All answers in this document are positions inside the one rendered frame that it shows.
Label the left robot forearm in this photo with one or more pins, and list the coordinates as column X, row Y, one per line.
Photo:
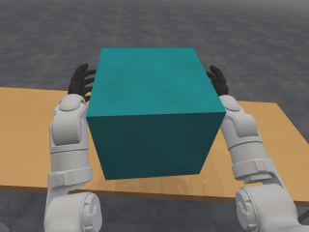
column 68, row 149

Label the right robot upper arm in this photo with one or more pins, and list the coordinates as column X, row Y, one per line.
column 267, row 208

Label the left robot upper arm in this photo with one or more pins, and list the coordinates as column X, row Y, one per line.
column 76, row 212

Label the robot left hand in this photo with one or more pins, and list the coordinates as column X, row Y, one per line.
column 78, row 83

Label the right robot forearm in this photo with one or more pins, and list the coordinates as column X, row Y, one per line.
column 245, row 145

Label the table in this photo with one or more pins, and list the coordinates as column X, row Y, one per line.
column 25, row 159

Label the carton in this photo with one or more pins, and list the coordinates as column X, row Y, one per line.
column 153, row 112

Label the robot right hand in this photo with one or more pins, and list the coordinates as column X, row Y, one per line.
column 218, row 81

